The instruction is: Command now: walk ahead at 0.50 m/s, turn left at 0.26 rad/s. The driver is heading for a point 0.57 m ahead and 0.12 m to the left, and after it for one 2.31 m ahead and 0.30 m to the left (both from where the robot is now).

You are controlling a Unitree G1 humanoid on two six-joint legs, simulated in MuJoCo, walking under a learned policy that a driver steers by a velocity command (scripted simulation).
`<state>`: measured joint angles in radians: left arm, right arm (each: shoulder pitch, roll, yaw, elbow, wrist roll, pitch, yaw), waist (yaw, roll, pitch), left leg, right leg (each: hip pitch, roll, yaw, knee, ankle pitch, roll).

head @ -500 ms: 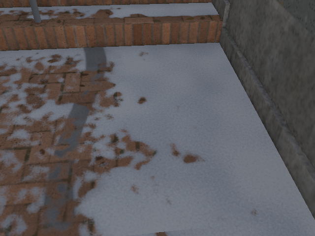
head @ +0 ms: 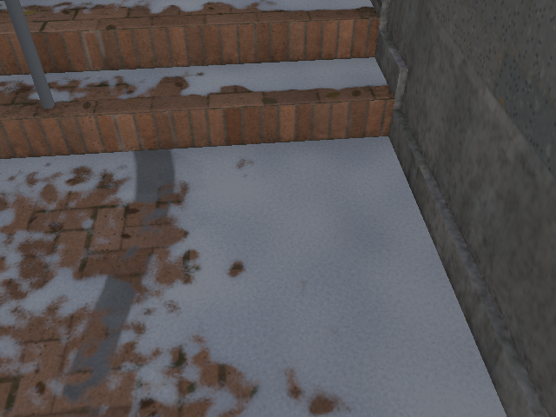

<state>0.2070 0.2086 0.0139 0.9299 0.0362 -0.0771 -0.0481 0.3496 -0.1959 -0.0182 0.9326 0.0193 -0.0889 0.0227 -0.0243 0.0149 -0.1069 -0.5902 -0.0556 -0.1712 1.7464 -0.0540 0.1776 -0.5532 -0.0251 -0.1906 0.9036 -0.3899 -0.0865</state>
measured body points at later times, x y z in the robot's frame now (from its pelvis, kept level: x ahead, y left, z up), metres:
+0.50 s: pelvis +0.28 +0.05 +0.03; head +0.30 +0.04 +0.48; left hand +0.19 +0.31 -0.10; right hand +0.52 -0.12 -0.07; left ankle +0.38 +0.15 -0.68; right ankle +0.07 -0.08 -0.67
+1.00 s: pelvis +0.60 +0.11 +0.03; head +0.63 +0.12 +0.48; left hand +0.72 +0.38 -0.07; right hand +0.74 -0.15 -0.08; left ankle +0.38 +0.15 -0.69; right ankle +0.80 +0.05 -0.67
